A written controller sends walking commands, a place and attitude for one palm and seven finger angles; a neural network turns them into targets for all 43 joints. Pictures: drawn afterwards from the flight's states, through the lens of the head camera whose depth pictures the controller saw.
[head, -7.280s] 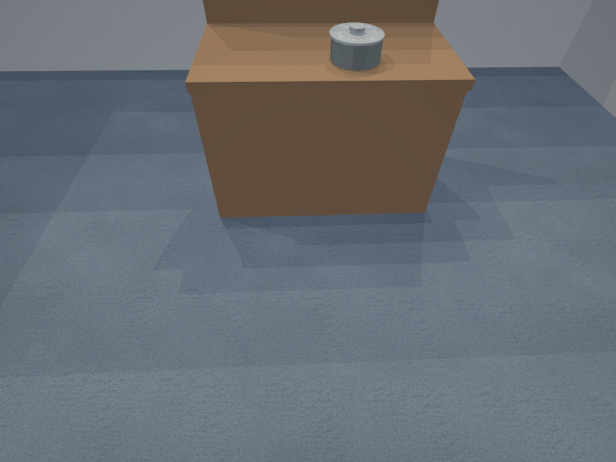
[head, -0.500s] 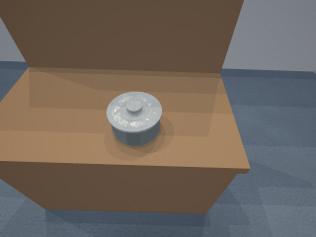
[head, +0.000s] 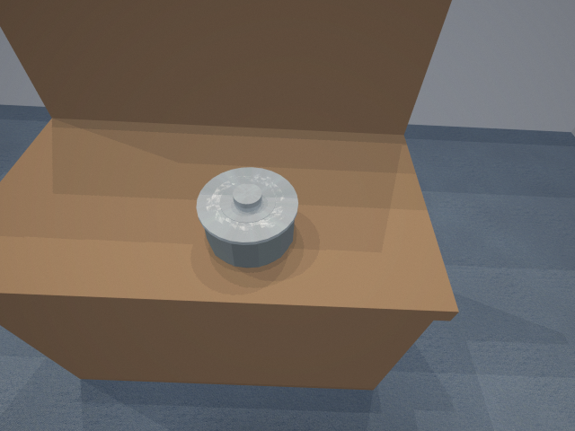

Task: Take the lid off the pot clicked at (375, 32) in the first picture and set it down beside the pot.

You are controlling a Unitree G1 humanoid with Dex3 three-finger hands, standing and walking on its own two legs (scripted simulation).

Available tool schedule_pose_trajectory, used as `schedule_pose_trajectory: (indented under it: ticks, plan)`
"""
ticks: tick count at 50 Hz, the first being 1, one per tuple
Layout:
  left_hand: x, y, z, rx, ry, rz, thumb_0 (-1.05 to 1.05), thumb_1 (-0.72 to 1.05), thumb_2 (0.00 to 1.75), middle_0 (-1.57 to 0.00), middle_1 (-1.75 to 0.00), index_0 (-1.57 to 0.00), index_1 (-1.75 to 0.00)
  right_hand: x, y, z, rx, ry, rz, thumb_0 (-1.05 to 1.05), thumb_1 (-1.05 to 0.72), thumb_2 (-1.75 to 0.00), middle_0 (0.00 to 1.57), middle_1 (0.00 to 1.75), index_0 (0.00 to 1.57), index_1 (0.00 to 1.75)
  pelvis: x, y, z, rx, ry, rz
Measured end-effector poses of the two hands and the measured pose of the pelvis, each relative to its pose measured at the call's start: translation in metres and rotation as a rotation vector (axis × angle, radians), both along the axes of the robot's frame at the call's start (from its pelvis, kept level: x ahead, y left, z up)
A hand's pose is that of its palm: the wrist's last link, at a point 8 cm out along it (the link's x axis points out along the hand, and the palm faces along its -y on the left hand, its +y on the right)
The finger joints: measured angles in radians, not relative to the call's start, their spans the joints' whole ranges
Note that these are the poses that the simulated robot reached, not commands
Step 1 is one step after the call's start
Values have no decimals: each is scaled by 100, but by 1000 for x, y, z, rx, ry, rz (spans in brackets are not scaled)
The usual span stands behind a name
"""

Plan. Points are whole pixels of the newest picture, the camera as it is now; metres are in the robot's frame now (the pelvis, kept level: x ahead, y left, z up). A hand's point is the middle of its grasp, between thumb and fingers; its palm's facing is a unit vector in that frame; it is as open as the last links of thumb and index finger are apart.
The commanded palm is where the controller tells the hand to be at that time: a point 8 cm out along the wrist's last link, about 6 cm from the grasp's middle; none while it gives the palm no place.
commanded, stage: lift the closed hand beside the body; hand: left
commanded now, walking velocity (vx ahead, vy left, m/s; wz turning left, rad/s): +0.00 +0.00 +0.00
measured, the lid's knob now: (247, 195) +0.50 +0.11 +0.00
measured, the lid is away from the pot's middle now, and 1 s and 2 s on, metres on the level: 0.00 0.00 0.00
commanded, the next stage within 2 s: raise the hand higher, near the body in 0.70 s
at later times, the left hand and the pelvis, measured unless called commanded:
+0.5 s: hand out of the picture +0.11 +0.19 -0.07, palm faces +0.20 -0.96 -0.21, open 4.3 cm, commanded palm +0.07 +0.25 -0.05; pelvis -0.01 +0.00 -0.01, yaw +3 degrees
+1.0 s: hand (101, 425) +0.13 +0.24 -0.03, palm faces +0.25 -0.89 -0.39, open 3.1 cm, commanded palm +0.09 +0.28 +0.01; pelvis +0.01 +0.01 -0.01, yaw +3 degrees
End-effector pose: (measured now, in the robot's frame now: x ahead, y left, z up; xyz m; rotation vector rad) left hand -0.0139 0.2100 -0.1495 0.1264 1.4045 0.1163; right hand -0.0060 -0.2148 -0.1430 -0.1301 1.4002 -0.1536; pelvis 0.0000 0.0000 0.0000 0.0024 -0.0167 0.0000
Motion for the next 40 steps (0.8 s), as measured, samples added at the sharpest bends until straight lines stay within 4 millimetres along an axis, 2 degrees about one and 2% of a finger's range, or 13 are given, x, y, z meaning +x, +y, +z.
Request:
schedule_pose_trajectory:
  ticks: [5,6,8,11,13,15,17,20,25,28,31,35,40]
  plan:
    - [-2,2,0,6,4,0,0,91,90,-20,-30,-20,-30,-3,3,-1,6,11,-1,1,-93,-90,20,30,20,30,0,2,0,-7,2,0]
    - [5,3,4,13,-34,12,1,91,90,-20,-30,-21,-30,-1,2,0,3,-14,0,1,-93,-90,20,30,20,30,-1,3,-1,-10,0,3]
    - [33,22,27,104,-220,29,4,96,90,-22,-32,-22,-32,12,-4,5,-22,-133,8,2,-94,-90,20,30,20,30,-2,4,-2,-7,-9,12]
    - [80,35,65,185,-475,-15,5,97,90,-26,-37,-26,-36,48,-12,13,-40,-332,48,2,-94,-90,20,30,20,30,-4,8,-3,-5,-19,42]
    - [103,33,76,189,-564,-43,4,97,90,-31,-42,-31,-42,78,-17,20,-41,-449,68,2,-94,-90,20,30,20,30,-6,11,-4,-3,-11,45]
    - [117,28,84,164,-629,-47,3,96,90,-36,-48,-37,-48,109,-19,33,-46,-560,77,2,-93,-90,20,30,20,30,-8,11,-5,0,-4,34]
    - [122,22,93,135,-696,-42,2,95,90,-43,-56,-43,-56,139,-20,51,-53,-671,89,2,-93,-90,20,30,20,30,-9,10,-6,3,-3,26]
    - [119,20,101,115,-763,-17,2,93,90,-54,-68,-55,-68,178,-16,79,-63,-810,126,1,-92,-90,20,30,20,30,-10,7,-7,1,-3,27]
    - [100,29,103,137,-771,42,1,91,90,-75,-91,-76,-91,221,-2,109,-67,-929,213,1,-91,-90,20,30,20,30,-10,3,-8,-8,4,45]
    - [91,36,104,169,-755,70,1,91,90,-88,-105,-88,-105,232,7,111,-58,-936,253,1,-91,-90,20,30,20,30,-8,1,-9,-13,12,57]
    - [88,44,105,199,-737,90,1,91,90,-101,-119,-101,-119,232,16,102,-40,-901,273,0,-91,-90,20,30,20,30,-6,1,-9,-15,17,65]
    - [89,53,112,242,-727,94,1,90,90,-114,-134,-115,-133,221,24,83,-12,-824,267,1,-91,-90,20,30,20,30,-1,2,-9,-16,22,66]
    - [95,64,118,285,-710,77,1,90,90,-123,-144,-124,-144,199,25,59,5,-714,230,1,-90,-90,21,30,20,30,5,3,-10,-12,28,61]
